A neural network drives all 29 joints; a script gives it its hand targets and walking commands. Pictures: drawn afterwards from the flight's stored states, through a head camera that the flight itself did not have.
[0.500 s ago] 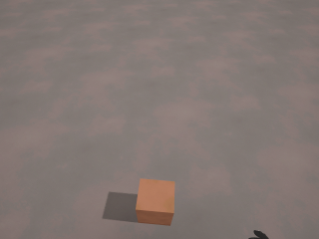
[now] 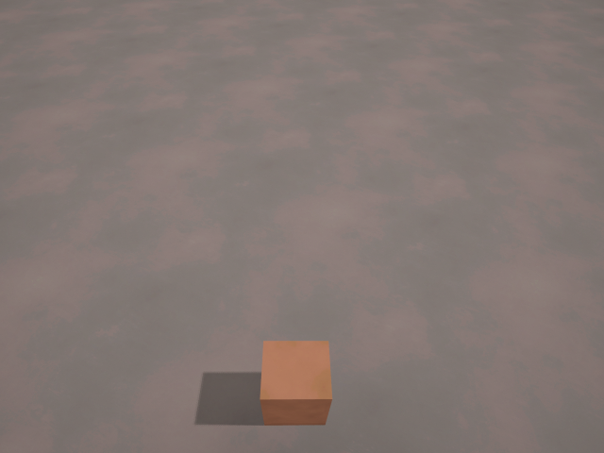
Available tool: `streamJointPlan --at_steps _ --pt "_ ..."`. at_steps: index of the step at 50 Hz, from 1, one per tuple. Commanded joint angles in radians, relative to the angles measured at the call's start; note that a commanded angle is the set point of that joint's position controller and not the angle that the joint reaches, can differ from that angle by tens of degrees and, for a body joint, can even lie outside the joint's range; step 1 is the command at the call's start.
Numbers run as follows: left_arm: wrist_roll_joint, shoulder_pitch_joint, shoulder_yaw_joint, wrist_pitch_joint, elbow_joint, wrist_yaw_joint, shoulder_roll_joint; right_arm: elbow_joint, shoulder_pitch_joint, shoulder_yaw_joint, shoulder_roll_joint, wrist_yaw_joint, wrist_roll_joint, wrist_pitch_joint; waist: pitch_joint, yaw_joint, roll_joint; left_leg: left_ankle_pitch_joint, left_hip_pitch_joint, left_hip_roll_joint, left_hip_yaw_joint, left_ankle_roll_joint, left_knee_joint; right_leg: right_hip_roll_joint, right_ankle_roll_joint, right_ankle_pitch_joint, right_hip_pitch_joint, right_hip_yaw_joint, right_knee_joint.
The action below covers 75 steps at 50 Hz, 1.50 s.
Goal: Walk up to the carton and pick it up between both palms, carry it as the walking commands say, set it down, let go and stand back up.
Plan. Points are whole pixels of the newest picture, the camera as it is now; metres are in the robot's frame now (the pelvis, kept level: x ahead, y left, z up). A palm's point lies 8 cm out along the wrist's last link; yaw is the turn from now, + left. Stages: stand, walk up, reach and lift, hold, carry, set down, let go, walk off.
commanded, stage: walk up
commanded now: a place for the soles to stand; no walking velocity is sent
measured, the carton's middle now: (295, 384) +0.44 -0.01 -0.65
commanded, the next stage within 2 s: reach and lift in 0.74 s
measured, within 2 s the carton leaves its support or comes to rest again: neither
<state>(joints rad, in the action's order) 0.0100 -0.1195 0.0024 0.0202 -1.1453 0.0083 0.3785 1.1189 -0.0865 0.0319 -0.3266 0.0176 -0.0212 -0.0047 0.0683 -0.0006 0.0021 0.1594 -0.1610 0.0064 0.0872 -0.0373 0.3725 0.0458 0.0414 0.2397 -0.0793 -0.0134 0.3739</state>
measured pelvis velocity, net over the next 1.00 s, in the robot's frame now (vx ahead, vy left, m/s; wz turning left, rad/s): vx -0.02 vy -0.01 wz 0.01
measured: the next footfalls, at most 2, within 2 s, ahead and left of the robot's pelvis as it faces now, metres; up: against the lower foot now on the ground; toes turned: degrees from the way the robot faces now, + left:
none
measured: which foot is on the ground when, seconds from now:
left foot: down 0.00-1.00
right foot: down 0.00-1.00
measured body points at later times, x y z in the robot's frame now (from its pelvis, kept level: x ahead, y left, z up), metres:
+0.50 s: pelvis -0.01 -0.01 +0.00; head +0.00 -0.02 +0.45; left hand +0.05 +0.30 -0.13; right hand +0.07 -0.31 -0.14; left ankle +0.03 +0.09 -0.74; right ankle -0.02 -0.15 -0.74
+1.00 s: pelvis -0.02 -0.01 -0.03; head +0.08 +0.00 +0.41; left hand +0.17 +0.25 -0.14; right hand +0.16 -0.27 -0.14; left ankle +0.03 +0.10 -0.74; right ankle -0.02 -0.15 -0.74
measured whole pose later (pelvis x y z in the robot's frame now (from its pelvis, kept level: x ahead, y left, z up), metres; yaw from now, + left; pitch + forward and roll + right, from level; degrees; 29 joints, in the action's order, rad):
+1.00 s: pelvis -0.02 -0.01 -0.03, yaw +0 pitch +4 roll +0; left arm 0.10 -0.01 -0.11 -0.39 -0.54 -0.05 0.25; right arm 0.55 -0.03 0.13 -0.24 0.05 -0.04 -0.35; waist 0.16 0.01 0.01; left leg 0.27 -0.48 -0.01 0.06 -0.03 0.68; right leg 0.03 0.03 0.37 -0.40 -0.01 0.70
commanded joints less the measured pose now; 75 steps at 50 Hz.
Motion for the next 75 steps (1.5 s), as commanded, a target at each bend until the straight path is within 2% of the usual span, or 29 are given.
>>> streamJointPlan --at_steps 1,10,12,20,23,26,28,32,35,37,38,39,40,43,45,47,48,51,53,55,56,59,63,65,67,68,70,73,75 --pt "-0.001 0.006 -0.037 0.015 0.051 0.012 0.205 -0.070 0.070 0.047 -0.257 -0.009 -0.002 0.020 -0.067 -0.006 -0.068 0.035 0.056 -0.173 -0.153 -0.025 -0.130 0.054 -0.054 -0.086 -0.076 -0.007 -0.028" --pt "0.006 -0.015 -0.048 0.020 0.057 0.014 0.218 -0.082 0.055 0.051 -0.247 -0.002 -0.001 0.015 -0.071 0.004 -0.017 0.132 0.043 -0.158 -0.146 -0.017 -0.112 0.059 -0.061 -0.075 -0.095 -0.044 -0.034" --pt "0.008 -0.010 -0.046 0.021 0.055 0.013 0.211 -0.083 0.057 0.055 -0.248 -0.001 -0.004 0.015 -0.050 0.005 -0.032 0.169 0.032 -0.155 -0.144 -0.015 -0.115 0.062 -0.067 -0.053 -0.122 -0.058 -0.042" --pt "0.008 -0.021 -0.050 0.031 0.068 0.015 0.227 -0.091 0.033 0.052 -0.241 0.002 0.002 0.016 -0.064 0.005 0.011 0.082 0.075 -0.138 -0.120 -0.006 -0.065 0.081 -0.079 -0.087 -0.154 -0.107 -0.055" --pt "0.007 -0.014 -0.045 0.028 0.074 0.016 0.228 -0.091 0.031 0.052 -0.251 0.001 0.002 0.017 -0.081 0.007 0.017 0.058 0.092 -0.147 -0.116 -0.007 -0.057 0.069 -0.074 -0.111 -0.153 -0.093 -0.047" --pt "0.007 -0.024 -0.047 0.027 0.076 0.015 0.222 -0.094 0.036 0.053 -0.252 0.000 0.003 0.016 -0.064 -0.001 -0.020 0.083 0.078 -0.153 -0.117 -0.013 -0.072 0.063 -0.073 -0.111 -0.154 -0.094 -0.034" --pt "0.006 -0.017 -0.046 0.027 0.077 0.015 0.226 -0.095 0.035 0.050 -0.244 0.000 0.004 0.016 -0.064 -0.001 0.007 0.052 0.079 -0.155 -0.120 -0.012 -0.068 0.064 -0.075 -0.118 -0.154 -0.100 -0.036" --pt "0.004 -0.021 -0.044 0.025 0.080 0.016 0.222 -0.095 0.030 0.055 -0.257 0.000 0.001 0.016 -0.079 0.000 -0.021 0.038 0.080 -0.160 -0.108 -0.014 -0.066 0.059 -0.076 -0.152 -0.131 -0.099 -0.019" --pt "0.005 -0.014 -0.044 0.026 0.086 0.018 0.232 -0.099 0.032 0.053 -0.249 0.001 0.004 0.015 -0.077 0.001 0.018 0.015 0.091 -0.152 -0.093 -0.006 -0.047 0.068 -0.077 -0.171 -0.140 -0.115 -0.027" --pt "0.004 -0.007 -0.043 0.025 0.087 0.017 0.226 -0.099 0.030 0.053 -0.253 0.000 0.004 0.016 -0.086 0.007 -0.018 0.009 0.094 -0.156 -0.094 -0.006 -0.051 0.064 -0.079 -0.178 -0.141 -0.114 -0.021" --pt "0.033 0.330 -0.135 -0.079 0.438 -0.012 0.098 -0.450 0.267 0.010 -0.059 0.014 0.028 -0.074 0.036 -0.045 0.002 0.205 -0.081 0.014 -0.060 0.060 0.073 -0.039 -0.045 0.164 -0.364 0.029 0.068" --pt "0.045 0.296 -0.131 -0.159 0.602 -0.024 0.110 -0.524 0.202 0.013 -0.063 0.021 0.023 -0.132 0.057 -0.034 0.007 0.246 -0.065 0.010 -0.032 0.063 0.104 -0.048 -0.041 0.252 -0.414 0.056 0.057" --pt "0.044 0.266 -0.149 -0.212 0.599 -0.037 0.120 -0.575 0.217 0.048 -0.112 0.022 0.023 -0.178 0.012 -0.030 0.044 0.262 -0.025 0.014 -0.022 0.044 0.124 -0.060 -0.033 0.279 -0.417 0.093 0.059" --pt "0.057 0.125 -0.151 -0.354 0.616 -0.064 0.106 -0.649 0.107 0.130 -0.127 0.008 -0.010 -0.284 -0.052 -0.012 0.138 0.118 0.199 0.065 -0.033 0.048 0.243 0.010 -0.115 0.244 -0.609 0.028 0.025" --pt "0.085 0.080 -0.166 -0.408 0.648 -0.051 0.066 -0.653 0.022 0.151 -0.112 0.010 -0.003 -0.333 -0.141 -0.009 0.058 0.054 0.172 0.051 -0.057 0.049 0.255 -0.017 -0.103 0.141 -0.559 0.021 0.095" --pt "0.099 0.058 -0.165 -0.435 0.691 -0.045 0.020 -0.645 -0.017 0.179 -0.134 0.019 -0.021 -0.362 -0.233 0.021 -0.020 -0.083 0.157 0.028 -0.089 0.056 0.270 -0.072 -0.090 0.029 -0.531 0.043 0.181" --pt "0.105 0.049 -0.170 -0.437 0.703 -0.044 0.018 -0.663 -0.006 0.175 -0.126 0.023 -0.029 -0.366 -0.275 0.017 -0.040 -0.160 0.132 0.023 -0.099 0.045 0.275 -0.099 -0.071 -0.025 -0.497 0.049 0.222" --pt "0.105 0.044 -0.187 -0.393 0.769 -0.038 0.029 -0.684 -0.022 0.186 -0.133 0.029 -0.071 -0.335 -0.390 0.031 -0.043 -0.363 0.130 0.016 -0.123 0.052 0.329 -0.117 -0.046 -0.121 -0.530 0.051 0.294" --pt "0.099 0.082 -0.191 -0.366 0.813 -0.035 0.012 -0.670 0.022 0.181 -0.099 0.030 -0.066 -0.310 -0.415 0.030 -0.085 -0.398 0.108 0.014 -0.138 0.059 0.381 -0.107 -0.051 -0.120 -0.606 0.037 0.330" --pt "0.094 0.108 -0.193 -0.345 0.820 -0.029 0.002 -0.694 0.077 0.165 -0.095 0.037 -0.048 -0.286 -0.421 0.017 -0.087 -0.409 0.057 0.016 -0.141 0.064 0.415 -0.110 -0.040 -0.117 -0.663 0.041 0.372" --pt "0.079 0.138 -0.195 -0.330 0.845 -0.030 0.004 -0.715 0.091 0.178 -0.104 0.038 -0.044 -0.273 -0.454 0.033 -0.064 -0.414 0.061 0.014 -0.145 0.060 0.443 -0.110 -0.037 -0.129 -0.689 0.037 0.392" --pt "0.062 0.182 -0.190 -0.320 0.854 -0.025 -0.004 -0.744 0.148 0.171 -0.100 0.030 -0.028 -0.266 -0.530 0.022 -0.064 -0.436 0.009 0.018 -0.146 0.068 0.484 -0.106 -0.027 -0.180 -0.717 0.039 0.432" --pt "0.016 0.268 -0.177 -0.323 0.846 -0.039 -0.013 -0.776 0.235 0.158 -0.069 0.007 0.002 -0.283 -0.589 0.030 -0.003 -0.333 -0.106 0.026 -0.130 0.055 0.537 -0.097 -0.023 -0.193 -0.714 0.024 0.471" --pt "0.023 0.320 -0.185 -0.332 0.842 -0.044 0.003 -0.780 0.274 0.141 -0.041 0.001 0.030 -0.302 -0.577 0.005 -0.013 -0.231 -0.166 0.021 -0.120 0.047 0.548 -0.093 -0.017 -0.123 -0.722 0.020 0.480" --pt "0.014 0.367 -0.181 -0.351 0.808 -0.048 0.016 -0.792 0.323 0.143 -0.034 -0.016 0.030 -0.326 -0.577 0.024 0.012 -0.132 -0.240 0.016 -0.105 0.040 0.551 -0.091 -0.016 -0.077 -0.702 0.020 0.486" --pt "0.014 0.408 -0.194 -0.354 0.803 -0.051 0.027 -0.804 0.365 0.143 -0.035 -0.024 0.039 -0.333 -0.565 0.010 0.013 -0.095 -0.279 0.018 -0.094 0.037 0.553 -0.092 -0.012 -0.045 -0.708 0.017 0.483" --pt "0.000 0.514 -0.192 -0.370 0.780 -0.060 0.051 -0.822 0.464 0.138 -0.028 -0.043 0.041 -0.354 -0.553 0.017 0.043 -0.012 -0.349 0.013 -0.089 0.028 0.559 -0.089 -0.010 0.011 -0.695 0.015 0.486" --pt "0.003 0.665 -0.207 -0.389 0.760 -0.056 0.074 -0.794 0.587 0.137 -0.021 -0.062 0.060 -0.383 -0.578 -0.008 0.005 0.037 -0.393 0.017 -0.079 0.029 0.564 -0.086 -0.009 0.056 -0.709 0.012 0.501" --pt "-0.012 0.774 -0.202 -0.404 0.754 -0.047 0.073 -0.786 0.683 0.163 -0.048 -0.071 0.055 -0.393 -0.629 0.015 -0.022 0.066 -0.366 0.019 -0.084 0.037 0.565 -0.091 -0.016 0.086 -0.747 0.026 0.510"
